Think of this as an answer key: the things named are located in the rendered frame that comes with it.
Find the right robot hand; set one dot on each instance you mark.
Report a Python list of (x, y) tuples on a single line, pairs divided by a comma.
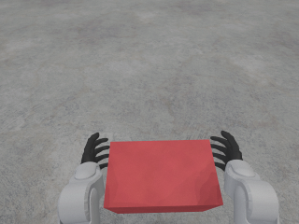
[(231, 150)]

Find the robot right forearm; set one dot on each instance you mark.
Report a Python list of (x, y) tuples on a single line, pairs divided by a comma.
[(255, 200)]

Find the robot left forearm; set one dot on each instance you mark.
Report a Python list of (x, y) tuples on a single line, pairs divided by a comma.
[(78, 202)]

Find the left robot hand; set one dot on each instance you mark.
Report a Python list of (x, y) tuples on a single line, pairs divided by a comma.
[(90, 150)]

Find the carton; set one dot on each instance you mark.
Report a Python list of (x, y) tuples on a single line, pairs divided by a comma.
[(162, 176)]

